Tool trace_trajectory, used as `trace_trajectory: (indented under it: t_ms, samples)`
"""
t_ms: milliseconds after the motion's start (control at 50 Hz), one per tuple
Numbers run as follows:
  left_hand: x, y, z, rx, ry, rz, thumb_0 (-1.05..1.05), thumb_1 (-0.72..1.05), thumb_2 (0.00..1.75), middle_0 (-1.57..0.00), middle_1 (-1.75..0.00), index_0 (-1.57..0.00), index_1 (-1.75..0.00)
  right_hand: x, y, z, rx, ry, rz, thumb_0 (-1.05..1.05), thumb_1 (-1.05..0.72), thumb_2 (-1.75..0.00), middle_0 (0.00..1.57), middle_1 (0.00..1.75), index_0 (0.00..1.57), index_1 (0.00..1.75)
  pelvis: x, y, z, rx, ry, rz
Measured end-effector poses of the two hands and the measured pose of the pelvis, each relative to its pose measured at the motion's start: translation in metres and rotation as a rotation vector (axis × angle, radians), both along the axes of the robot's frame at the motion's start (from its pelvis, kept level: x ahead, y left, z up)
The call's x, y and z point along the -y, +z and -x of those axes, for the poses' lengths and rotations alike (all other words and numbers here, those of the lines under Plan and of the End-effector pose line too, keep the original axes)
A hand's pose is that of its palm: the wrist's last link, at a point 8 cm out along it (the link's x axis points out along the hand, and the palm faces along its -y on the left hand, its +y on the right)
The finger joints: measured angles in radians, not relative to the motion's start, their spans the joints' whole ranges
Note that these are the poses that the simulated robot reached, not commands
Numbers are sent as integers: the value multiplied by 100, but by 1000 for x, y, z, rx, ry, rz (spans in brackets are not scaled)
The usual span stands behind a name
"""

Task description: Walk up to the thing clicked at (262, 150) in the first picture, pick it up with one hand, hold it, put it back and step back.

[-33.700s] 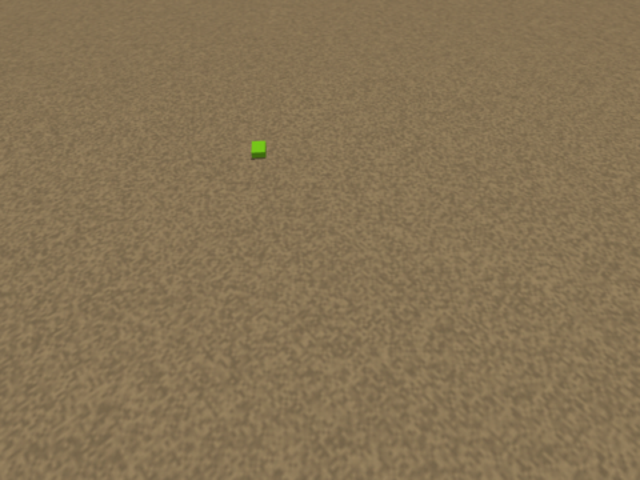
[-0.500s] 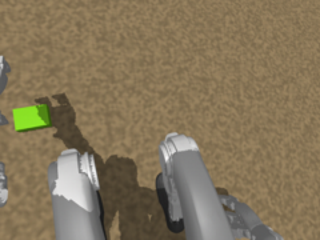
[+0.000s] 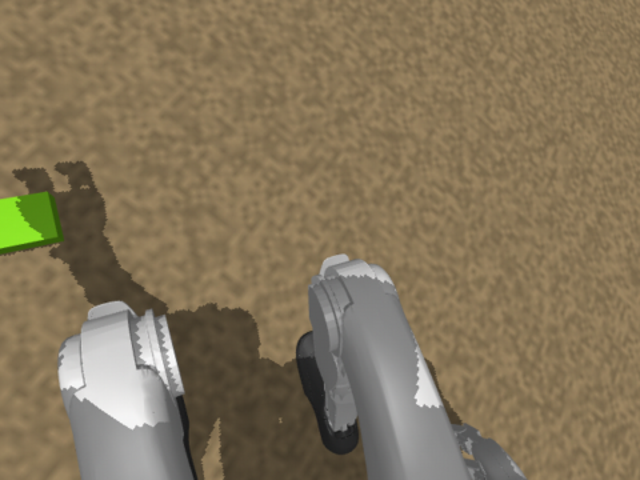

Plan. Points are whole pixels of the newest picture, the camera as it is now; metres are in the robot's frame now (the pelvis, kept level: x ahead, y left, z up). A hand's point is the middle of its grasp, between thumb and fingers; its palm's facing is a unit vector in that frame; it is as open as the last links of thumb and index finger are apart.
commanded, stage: home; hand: left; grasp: from above
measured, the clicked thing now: (18, 223) +0.46 +0.33 -0.30
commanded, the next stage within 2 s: none
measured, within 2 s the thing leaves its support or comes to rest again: neither
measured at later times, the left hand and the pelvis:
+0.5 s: hand out of the picture +0.32 +0.30 +0.04, palm faces -0.26 -0.59 -0.76, open 8.0 cm; pelvis +0.01 +0.00 +0.15, yaw +6 degrees
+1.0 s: hand out of the picture +0.23 +0.23 +0.25, palm faces +0.17 -0.94 -0.31, open 7.4 cm; pelvis +0.06 +0.00 +0.33, yaw +10 degrees
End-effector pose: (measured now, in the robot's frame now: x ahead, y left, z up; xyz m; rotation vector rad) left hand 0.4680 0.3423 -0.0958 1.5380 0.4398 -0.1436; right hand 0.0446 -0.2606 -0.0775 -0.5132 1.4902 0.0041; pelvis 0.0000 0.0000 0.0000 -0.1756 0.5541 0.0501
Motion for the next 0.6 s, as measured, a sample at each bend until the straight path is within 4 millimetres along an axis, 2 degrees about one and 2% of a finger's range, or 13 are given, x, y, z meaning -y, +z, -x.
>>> trace_trajectory:
  t_ms: [80, 140, 260, 420, 500, 600]
  samples:
    - [1, 18, 3, -4, 42, 0, 0, -37, 92, -16, -90, -16, -88, -9, -1, -12, 33, -35, -49, 0, -89, -89, 20, 30, 20, 30, 0, 11, -3, -28, 5, -6]
    - [2, 38, 12, -18, 76, 18, 0, -26, 88, -18, -78, -18, -77, -14, 4, -24, 68, -59, -82, 0, -89, -89, 20, 30, 20, 30, -1, 25, -4, -43, 12, -11]
    - [4, 91, 48, -25, 157, 131, 0, 10, 81, -19, -51, -19, -51, -15, 28, -55, 145, -80, -129, 0, -90, -90, 20, 30, 20, 30, 1, 63, -6, -60, 30, -32]
    - [11, 157, 117, -35, 303, 372, 0, 62, 85, -20, -35, -20, -34, -12, 86, -114, 306, -24, -131, 1, -90, -90, 20, 30, 20, 30, 2, 121, -5, -33, 49, -54]
    - [18, 186, 150, -28, 375, 491, 0, 76, 87, -21, -32, -21, -32, -16, 122, -145, 407, 13, -129, 1, -90, -90, 20, 30, 20, 30, 3, 150, -5, -4, 63, -63]
    - [27, 224, 186, -10, 491, 622, 0, 84, 89, -21, -31, -21, -31, -29, 170, -178, 534, 42, -146, 1, -90, -90, 20, 30, 20, 30, 3, 186, -8, 34, 81, -74]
